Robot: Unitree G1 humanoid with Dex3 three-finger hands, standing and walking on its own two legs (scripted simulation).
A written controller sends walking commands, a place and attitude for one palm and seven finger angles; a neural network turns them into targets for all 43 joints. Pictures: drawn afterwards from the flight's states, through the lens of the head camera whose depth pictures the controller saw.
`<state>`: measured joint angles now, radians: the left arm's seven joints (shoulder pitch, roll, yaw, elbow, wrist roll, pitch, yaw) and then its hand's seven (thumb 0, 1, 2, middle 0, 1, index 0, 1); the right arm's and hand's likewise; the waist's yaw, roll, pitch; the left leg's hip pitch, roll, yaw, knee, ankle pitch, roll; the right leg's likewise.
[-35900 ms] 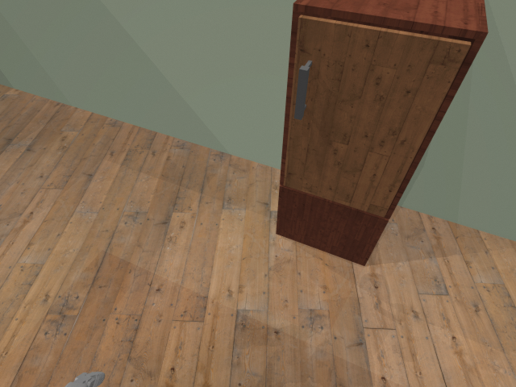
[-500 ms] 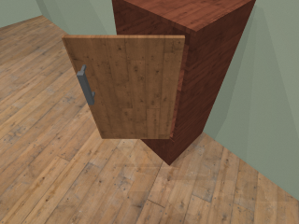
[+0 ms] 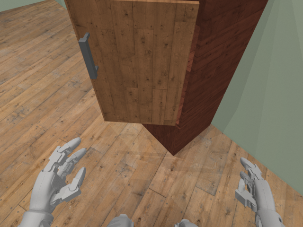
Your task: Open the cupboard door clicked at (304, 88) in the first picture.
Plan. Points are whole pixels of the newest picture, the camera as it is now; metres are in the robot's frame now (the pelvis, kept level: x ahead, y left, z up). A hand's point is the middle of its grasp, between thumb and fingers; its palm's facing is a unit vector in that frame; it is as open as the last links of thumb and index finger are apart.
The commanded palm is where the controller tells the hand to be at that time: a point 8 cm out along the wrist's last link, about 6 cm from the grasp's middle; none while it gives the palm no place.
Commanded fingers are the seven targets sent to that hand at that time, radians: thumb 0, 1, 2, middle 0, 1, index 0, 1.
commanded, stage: raise the hand with hooked fingers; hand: left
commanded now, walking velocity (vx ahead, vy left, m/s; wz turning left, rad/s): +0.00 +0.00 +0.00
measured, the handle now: (90, 56) +0.61 +0.26 +0.10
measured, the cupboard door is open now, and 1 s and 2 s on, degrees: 45 45 45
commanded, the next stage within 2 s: move the hooked fingers beside the handle in 1.74 s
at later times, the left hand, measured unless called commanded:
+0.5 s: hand (53, 169) +0.23 +0.25 +0.06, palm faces +0.02 -1.00 -0.05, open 11.2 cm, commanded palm +0.20 +0.30 +0.06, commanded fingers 0.00 -0.13 0.46 -0.27 -0.96 -0.27 -0.96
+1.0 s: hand (34, 144) +0.27 +0.30 +0.09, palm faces +0.04 -1.00 -0.04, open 13.7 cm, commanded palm +0.25 +0.34 +0.10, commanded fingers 0.00 -0.50 0.30 -0.30 -1.20 -0.30 -1.20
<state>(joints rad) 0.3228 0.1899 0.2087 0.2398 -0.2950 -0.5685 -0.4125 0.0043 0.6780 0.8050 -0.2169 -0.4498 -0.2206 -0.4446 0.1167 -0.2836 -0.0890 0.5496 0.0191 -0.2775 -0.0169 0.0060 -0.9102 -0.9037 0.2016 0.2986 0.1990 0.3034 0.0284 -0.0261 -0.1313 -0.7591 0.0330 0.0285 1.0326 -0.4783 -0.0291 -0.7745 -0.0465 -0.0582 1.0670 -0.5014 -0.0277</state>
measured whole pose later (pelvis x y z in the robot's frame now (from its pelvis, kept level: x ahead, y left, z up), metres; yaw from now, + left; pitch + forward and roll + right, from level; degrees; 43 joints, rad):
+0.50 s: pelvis -0.02 +0.03 +0.00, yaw +0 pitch +12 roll -2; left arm 0.25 0.29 0.29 0.14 -0.33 -0.34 -0.35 0.01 0.10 0.56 -0.26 -0.82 -0.26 -0.82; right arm 0.32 -0.23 0.02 0.60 0.03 -0.25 -0.06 0.01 -0.90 -0.90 0.21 0.30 0.20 0.30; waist -0.02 0.03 -0.10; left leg -0.78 0.04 0.00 1.04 -0.46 0.01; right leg -0.75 -0.04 -0.08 0.99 -0.44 0.00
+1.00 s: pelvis +0.01 +0.04 +0.02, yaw +1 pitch +10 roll -3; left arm 0.08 0.37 0.37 0.24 -0.34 -0.24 -0.44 -0.01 -0.44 0.33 -0.30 -1.17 -0.30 -1.16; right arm 0.24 -0.25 0.05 0.54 0.03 -0.24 -0.07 0.01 -0.91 -0.90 0.21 0.30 0.20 0.30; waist 0.02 0.02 -0.08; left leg -0.65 0.03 0.00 0.93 -0.45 0.02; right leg -0.61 -0.04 -0.09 0.86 -0.42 0.02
